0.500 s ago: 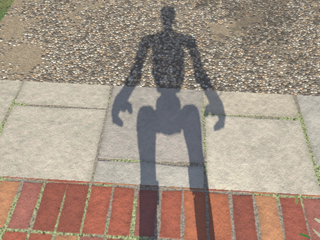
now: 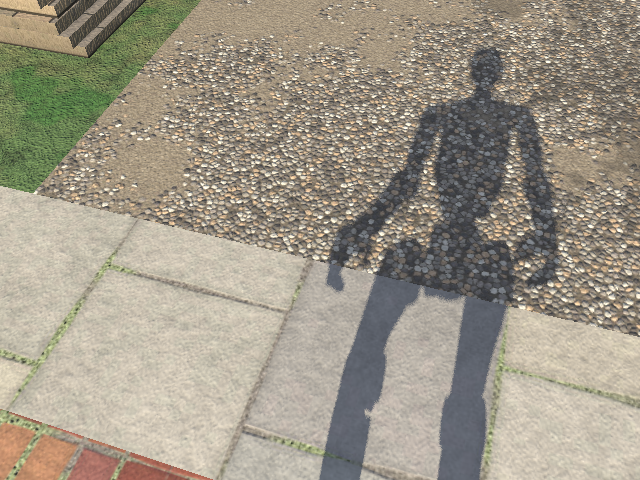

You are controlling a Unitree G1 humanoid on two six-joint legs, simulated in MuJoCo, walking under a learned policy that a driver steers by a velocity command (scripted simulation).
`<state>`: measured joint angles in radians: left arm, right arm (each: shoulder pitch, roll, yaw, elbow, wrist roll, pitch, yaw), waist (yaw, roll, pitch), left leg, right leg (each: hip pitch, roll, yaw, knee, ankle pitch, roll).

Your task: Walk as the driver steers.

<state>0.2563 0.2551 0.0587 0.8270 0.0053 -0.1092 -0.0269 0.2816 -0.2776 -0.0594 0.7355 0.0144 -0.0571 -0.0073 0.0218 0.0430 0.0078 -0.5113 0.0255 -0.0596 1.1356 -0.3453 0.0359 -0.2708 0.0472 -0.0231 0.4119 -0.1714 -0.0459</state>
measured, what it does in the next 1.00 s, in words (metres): walks ahead, turning right: left foot, then right foot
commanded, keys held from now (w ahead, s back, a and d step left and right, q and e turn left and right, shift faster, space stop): w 0.24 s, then w+e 0.10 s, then e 0.38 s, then w+e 0.28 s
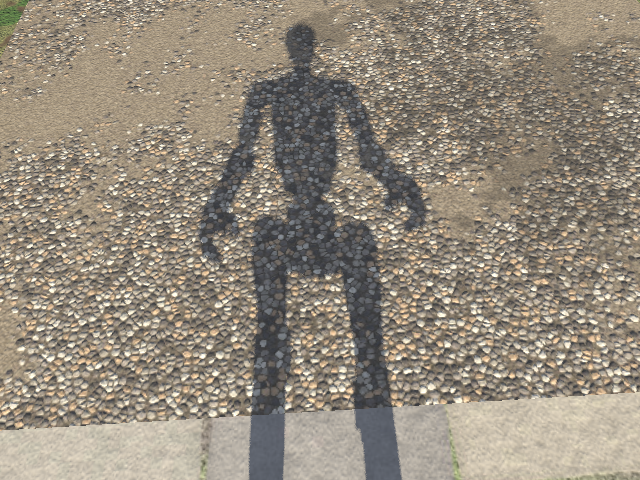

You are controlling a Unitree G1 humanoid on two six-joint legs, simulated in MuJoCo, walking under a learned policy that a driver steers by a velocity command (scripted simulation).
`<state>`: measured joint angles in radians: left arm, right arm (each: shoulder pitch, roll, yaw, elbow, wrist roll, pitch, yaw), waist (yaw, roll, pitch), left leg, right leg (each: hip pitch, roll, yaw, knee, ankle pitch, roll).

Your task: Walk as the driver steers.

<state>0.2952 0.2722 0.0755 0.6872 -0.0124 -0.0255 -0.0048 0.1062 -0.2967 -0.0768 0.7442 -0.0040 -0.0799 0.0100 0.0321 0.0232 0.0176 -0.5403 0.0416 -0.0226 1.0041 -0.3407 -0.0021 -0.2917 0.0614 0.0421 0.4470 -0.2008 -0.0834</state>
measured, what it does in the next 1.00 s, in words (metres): walks ahead: left foot, then right foot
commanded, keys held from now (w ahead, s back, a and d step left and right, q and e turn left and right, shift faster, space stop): w+e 0.14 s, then no key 0.86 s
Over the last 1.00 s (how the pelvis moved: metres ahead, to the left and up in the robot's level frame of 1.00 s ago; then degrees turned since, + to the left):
0.39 0.00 0.00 -21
